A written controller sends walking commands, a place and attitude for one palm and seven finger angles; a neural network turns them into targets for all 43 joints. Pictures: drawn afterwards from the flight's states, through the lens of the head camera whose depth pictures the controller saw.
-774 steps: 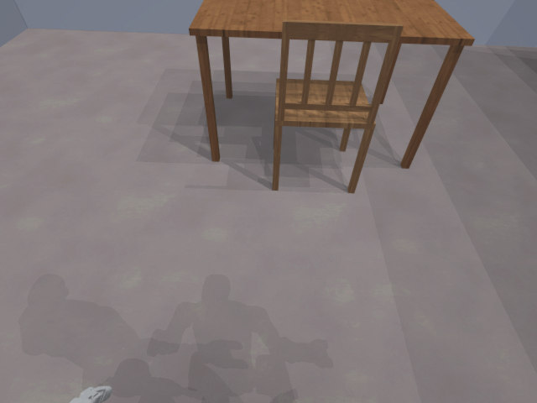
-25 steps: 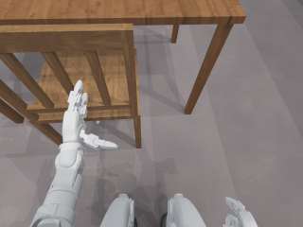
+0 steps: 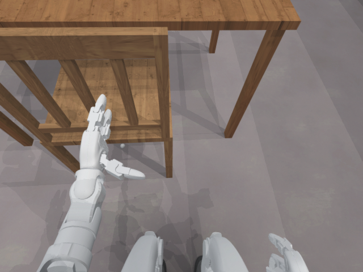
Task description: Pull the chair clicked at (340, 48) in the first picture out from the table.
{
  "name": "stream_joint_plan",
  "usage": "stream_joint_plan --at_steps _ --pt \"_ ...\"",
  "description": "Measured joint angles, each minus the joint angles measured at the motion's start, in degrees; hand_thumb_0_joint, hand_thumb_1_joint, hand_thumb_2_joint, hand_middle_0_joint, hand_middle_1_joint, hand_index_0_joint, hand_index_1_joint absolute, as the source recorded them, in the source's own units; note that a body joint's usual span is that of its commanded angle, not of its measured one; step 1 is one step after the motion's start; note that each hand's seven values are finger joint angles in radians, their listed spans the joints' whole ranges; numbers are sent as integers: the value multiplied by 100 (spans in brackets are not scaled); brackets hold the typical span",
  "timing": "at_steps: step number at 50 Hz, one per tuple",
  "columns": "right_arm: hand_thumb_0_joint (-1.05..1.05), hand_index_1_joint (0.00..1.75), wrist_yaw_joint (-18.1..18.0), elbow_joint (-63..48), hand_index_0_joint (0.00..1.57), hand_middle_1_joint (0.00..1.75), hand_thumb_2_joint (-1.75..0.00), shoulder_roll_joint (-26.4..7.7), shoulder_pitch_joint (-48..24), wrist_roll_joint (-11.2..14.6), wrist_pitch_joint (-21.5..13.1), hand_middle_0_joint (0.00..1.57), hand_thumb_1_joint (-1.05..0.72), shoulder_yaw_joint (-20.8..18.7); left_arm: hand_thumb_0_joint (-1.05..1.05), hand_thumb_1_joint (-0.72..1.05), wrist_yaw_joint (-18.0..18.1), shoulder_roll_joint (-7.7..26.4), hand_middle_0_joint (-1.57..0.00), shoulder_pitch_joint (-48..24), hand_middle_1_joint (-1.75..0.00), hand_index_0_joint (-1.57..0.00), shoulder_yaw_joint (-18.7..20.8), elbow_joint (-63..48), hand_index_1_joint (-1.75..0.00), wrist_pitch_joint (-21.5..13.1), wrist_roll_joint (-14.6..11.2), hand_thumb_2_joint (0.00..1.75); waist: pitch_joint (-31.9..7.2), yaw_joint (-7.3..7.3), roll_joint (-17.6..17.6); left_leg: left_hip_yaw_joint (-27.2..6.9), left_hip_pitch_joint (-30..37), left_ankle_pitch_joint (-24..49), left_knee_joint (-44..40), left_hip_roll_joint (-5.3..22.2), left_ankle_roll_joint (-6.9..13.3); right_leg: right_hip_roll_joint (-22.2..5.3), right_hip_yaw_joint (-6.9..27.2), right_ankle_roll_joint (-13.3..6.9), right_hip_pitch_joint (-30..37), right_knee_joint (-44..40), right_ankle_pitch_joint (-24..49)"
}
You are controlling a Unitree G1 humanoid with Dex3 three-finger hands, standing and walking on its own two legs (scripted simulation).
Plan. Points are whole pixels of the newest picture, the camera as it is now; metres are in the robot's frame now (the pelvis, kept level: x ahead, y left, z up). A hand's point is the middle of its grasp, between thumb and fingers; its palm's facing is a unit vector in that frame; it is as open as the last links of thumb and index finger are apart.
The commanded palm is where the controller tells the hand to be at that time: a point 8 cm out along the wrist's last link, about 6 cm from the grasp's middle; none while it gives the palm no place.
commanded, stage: push the fingers through the gap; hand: left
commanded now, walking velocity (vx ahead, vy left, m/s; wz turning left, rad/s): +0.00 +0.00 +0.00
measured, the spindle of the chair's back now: (86, 96) +0.52 +0.26 +0.00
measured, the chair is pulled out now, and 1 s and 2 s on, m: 0.00 0.00 0.00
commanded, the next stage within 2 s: hook a spindle and tug to test in 1.68 s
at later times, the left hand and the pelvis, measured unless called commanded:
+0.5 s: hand (130, 126) +0.43 +0.13 +0.02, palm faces +0.06 -1.00 -0.04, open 16.9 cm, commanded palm +0.40 +0.18 +0.02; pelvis +0.00 +0.00 +0.00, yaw -1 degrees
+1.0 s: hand (133, 110) +0.47 +0.13 +0.03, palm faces +0.09 -1.00 -0.04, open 16.9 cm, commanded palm +0.44 +0.17 +0.02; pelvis +0.00 -0.01 +0.00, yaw -1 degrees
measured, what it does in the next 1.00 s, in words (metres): stands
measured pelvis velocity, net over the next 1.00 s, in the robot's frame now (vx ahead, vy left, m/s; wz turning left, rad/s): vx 0.00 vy -0.01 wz -0.01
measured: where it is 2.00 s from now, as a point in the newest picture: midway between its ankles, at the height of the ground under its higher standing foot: outside the picture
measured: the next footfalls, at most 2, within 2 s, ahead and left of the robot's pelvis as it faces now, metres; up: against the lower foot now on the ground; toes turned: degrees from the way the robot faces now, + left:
none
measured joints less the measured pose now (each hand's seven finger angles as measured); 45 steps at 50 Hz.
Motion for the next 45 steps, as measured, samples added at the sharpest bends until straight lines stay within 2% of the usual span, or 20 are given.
stream_joint_plan --at_steps 8,15,21,33,45 --pt "1 30 23 -22 20 30 -90 13 48 -52 11 20 -90 -34 -2 -50 266 -106 -6 -56 -8 -6 -37 -49 -8 -13 128 30 11 -71 20 35 -58 -7 20 2 16 1 36 22 -70 21 7" --pt "1 30 24 67 20 30 -90 24 42 -72 65 20 -90 1 -2 -50 402 12 -6 -608 -8 -6 126 454 -8 -40 265 30 19 -139 17 39 -147 -15 69 2 18 -1 39 17 -166 82 -7" --pt "1 30 41 78 20 30 -90 7 126 -73 91 20 -90 -23 -2 -50 365 63 -6 -850 -8 -6 224 664 -8 29 190 30 32 -167 66 48 -174 1 23 18 6 18 51 12 -201 33 19" --pt "1 30 72 154 20 30 -90 4 259 -124 156 20 -90 -43 -2 -50 377 185 -6 -1349 -8 -6 580 1212 -8 -116 301 30 11 -306 25 65 -236 -12 2 60 -34 63 73 -29 -298 40 8" --pt "1 30 94 208 20 30 -90 -23 330 -139 186 20 -90 -43 -2 -50 303 329 -6 -1748 -8 -6 797 1750 -8 -195 321 30 25 -358 43 41 -266 27 -34 71 -66 77 51 -64 -328 13 36"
